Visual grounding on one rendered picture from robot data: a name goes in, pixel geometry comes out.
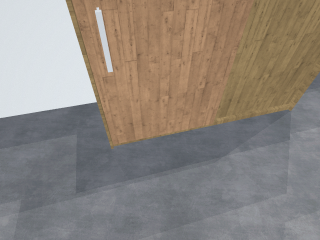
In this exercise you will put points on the handle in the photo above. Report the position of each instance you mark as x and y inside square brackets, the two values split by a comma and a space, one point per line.
[103, 37]

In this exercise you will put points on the wardrobe door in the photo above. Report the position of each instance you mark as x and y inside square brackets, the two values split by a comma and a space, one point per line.
[279, 47]
[171, 61]

